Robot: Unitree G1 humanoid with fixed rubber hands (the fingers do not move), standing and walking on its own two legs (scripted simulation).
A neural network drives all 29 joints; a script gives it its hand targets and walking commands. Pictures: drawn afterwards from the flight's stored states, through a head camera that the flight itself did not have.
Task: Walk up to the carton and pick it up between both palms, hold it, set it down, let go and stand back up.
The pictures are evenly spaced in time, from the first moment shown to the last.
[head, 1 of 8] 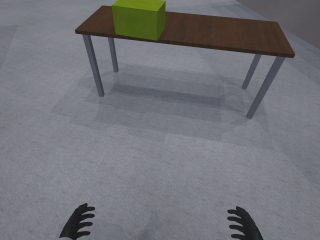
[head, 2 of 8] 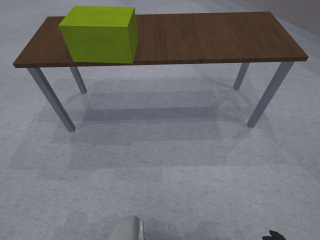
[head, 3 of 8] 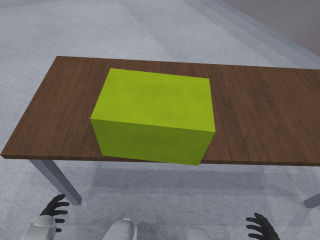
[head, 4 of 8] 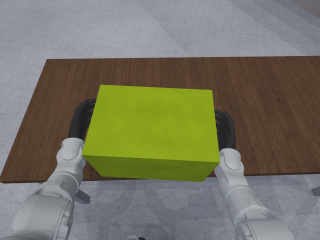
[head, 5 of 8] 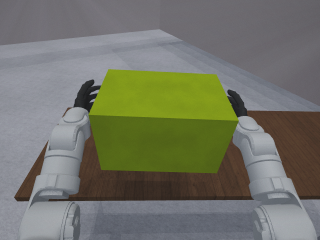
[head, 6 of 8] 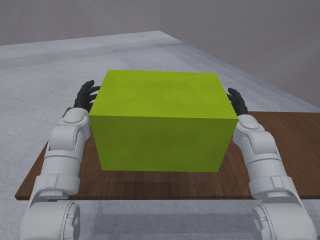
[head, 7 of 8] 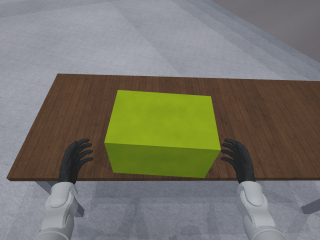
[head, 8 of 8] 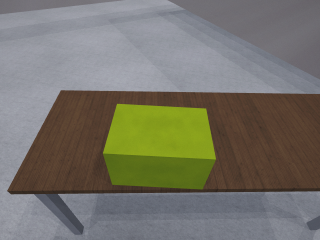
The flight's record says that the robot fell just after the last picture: no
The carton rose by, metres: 0.21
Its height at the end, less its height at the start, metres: +0.00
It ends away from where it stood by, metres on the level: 0.03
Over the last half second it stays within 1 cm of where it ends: yes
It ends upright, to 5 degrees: yes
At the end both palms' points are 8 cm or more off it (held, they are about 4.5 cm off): yes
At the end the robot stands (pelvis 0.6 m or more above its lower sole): yes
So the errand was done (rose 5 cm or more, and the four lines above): yes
